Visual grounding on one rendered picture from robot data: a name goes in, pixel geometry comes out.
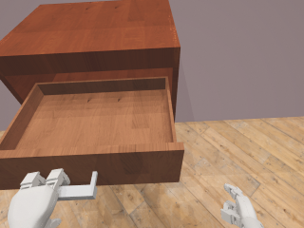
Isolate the right robot forearm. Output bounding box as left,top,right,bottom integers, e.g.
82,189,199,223
239,217,264,228

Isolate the robot right hand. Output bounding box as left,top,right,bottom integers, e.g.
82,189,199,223
220,183,257,227

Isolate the drawer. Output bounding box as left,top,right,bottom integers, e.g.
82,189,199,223
0,76,185,190

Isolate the cabinet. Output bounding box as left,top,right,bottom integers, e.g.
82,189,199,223
0,0,181,124

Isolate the handle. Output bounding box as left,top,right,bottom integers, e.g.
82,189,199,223
57,171,98,201

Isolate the robot left hand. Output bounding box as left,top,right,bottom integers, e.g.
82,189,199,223
8,168,70,228

